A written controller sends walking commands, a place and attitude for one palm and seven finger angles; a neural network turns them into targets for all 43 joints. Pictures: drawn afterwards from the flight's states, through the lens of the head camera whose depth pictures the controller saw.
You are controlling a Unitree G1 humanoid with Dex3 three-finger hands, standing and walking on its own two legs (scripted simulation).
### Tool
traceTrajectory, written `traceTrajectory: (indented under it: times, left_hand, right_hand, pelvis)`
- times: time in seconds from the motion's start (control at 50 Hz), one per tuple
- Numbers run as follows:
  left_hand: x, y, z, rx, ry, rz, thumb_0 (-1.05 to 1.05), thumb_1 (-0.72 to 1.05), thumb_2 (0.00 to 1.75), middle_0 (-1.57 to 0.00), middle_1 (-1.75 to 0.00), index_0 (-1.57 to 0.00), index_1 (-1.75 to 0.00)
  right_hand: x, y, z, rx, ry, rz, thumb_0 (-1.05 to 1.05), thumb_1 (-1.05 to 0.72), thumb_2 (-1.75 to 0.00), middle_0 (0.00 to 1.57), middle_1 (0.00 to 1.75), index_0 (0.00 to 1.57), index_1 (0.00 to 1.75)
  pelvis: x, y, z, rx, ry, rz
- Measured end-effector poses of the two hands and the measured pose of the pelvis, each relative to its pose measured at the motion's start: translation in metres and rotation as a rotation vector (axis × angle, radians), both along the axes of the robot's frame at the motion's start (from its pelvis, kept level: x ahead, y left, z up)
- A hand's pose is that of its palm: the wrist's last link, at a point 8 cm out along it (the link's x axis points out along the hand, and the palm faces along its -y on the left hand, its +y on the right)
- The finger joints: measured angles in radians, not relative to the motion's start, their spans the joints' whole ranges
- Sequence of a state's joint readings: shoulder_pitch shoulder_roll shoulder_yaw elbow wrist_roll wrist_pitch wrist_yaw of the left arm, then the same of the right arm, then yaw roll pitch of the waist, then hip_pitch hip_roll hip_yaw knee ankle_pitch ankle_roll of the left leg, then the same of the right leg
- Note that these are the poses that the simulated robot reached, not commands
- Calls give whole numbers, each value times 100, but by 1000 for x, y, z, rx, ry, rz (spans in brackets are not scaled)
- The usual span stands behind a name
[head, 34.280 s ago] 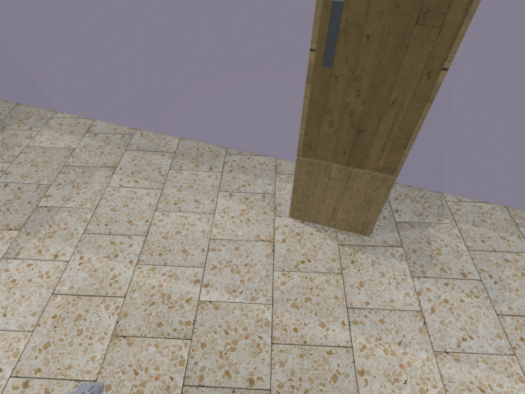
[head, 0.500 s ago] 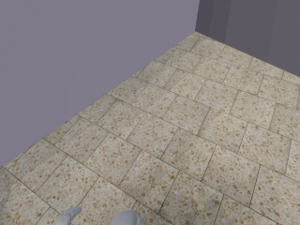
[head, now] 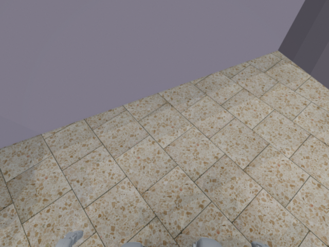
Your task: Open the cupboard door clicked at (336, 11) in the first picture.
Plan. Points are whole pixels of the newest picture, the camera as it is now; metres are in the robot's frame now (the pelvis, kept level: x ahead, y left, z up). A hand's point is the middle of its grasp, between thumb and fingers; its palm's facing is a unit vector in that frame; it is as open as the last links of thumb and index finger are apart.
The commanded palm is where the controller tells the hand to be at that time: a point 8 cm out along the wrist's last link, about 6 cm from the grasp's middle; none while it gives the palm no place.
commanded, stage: turn to face it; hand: left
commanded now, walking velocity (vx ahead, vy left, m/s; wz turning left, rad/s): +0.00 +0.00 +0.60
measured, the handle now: out of the picture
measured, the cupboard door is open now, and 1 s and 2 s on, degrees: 48 48 48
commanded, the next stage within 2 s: take the last steps up to it in 2.00 s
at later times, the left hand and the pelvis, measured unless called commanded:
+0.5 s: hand out of the picture +0.01 +0.20 -0.18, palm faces +0.33 -0.91 -0.24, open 7.4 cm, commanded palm none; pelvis +0.02 -0.01 -0.01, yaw +19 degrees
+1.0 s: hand out of the picture -0.02 +0.16 -0.17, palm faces +0.60 -0.78 -0.21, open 7.4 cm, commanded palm none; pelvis +0.05 -0.03 -0.01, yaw +38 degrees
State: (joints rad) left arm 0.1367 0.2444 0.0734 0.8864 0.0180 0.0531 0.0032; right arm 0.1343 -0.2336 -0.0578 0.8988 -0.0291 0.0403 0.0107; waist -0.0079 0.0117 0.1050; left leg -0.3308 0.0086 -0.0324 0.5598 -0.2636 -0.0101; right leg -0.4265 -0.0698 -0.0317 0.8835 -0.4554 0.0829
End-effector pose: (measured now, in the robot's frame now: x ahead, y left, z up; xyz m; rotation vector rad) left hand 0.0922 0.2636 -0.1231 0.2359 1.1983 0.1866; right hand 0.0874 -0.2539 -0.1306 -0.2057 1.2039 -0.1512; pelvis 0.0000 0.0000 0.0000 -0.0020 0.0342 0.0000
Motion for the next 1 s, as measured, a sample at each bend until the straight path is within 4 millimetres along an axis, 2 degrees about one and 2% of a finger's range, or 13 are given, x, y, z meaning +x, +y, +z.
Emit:
traceTrajectory:
  times: [0.08,0.14,0.2,0.32,0.4,0.46,0.52,0.62,0.72,0.8,0.9,0.96,1.0]
  left_hand:
    - [4,-14,5,32,-70,17,1,91,90,-20,-30,-20,-29]
    - [-6,-26,10,35,-68,49,0,91,90,-20,-30,-20,-29]
    - [-21,-36,11,15,-38,89,0,91,90,-20,-30,-20,-29]
    - [-56,-45,-2,-49,11,191,0,90,90,-20,-30,-21,-30]
    - [-85,-33,-24,-80,44,278,0,90,90,-20,-30,-21,-30]
    - [-100,-22,-30,-66,84,328,1,90,90,-20,-30,-21,-30]
    - [-101,-14,-22,-48,76,369,1,91,90,-20,-30,-20,-29]
    - [-92,-12,-3,-14,15,405,1,91,90,-20,-30,-20,-29]
    - [-84,-24,4,39,-52,431,1,91,90,-20,-30,-20,-29]
    - [-93,-43,8,37,-43,481,0,91,90,-20,-30,-20,-29]
    - [-111,-64,3,-21,-7,550,0,91,90,-20,-30,-20,-30]
    - [-128,-70,-8,-59,6,603,0,90,90,-20,-30,-21,-30]
    - [-142,-70,-20,-81,14,645,0,90,90,-20,-30,-21,-30]
  right_hand:
    - [7,-17,-14,26,18,16,1,-91,-90,21,30,20,30]
    - [18,-25,-15,30,37,43,1,-91,-90,21,30,20,30]
    - [32,-26,-8,30,42,75,1,-91,-90,20,30,20,30]
    - [71,-7,4,22,24,192,1,-91,-90,20,30,20,30]
    - [103,16,2,-2,-42,286,1,-91,-90,20,30,20,30]
    - [113,28,4,-15,-70,330,1,-91,-90,20,30,20,30]
    - [114,33,8,-20,-57,360,1,-91,-90,20,30,20,30]
    - [113,30,5,-5,-3,400,1,-91,-90,21,30,20,30]
    - [123,17,-12,23,37,420,1,-91,-90,21,30,20,30]
    - [140,14,-15,18,60,459,1,-91,-90,21,30,20,30]
    - [164,32,-1,15,52,530,1,-91,-90,20,30,20,30]
    - [181,54,3,8,24,597,1,-91,-90,20,30,20,30]
    - [192,70,2,1,-16,646,1,-91,-90,20,30,20,30]
  pelvis:
    - [4,-20,-8,18,4,48]
    - [6,-26,-4,24,-7,94]
    - [10,-29,2,34,-12,135]
    - [16,-27,5,45,-14,223]
    - [19,-15,-10,19,-13,281]
    - [18,-13,-12,18,-16,308]
    - [18,-16,-6,8,-13,341]
    - [23,-25,1,-7,-6,396]
    - [36,-43,-7,11,11,456]
    - [39,-48,-3,13,-9,518]
    - [46,-46,4,42,-10,587]
    - [46,-40,2,45,-8,631]
    - [45,-32,-7,27,-9,659]
